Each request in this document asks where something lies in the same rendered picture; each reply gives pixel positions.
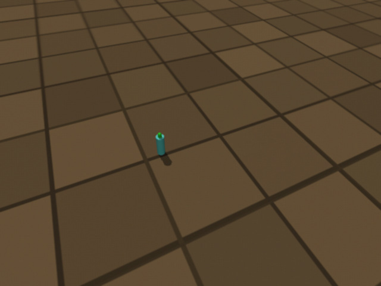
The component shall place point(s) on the bottle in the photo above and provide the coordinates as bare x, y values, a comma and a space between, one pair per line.
160, 144

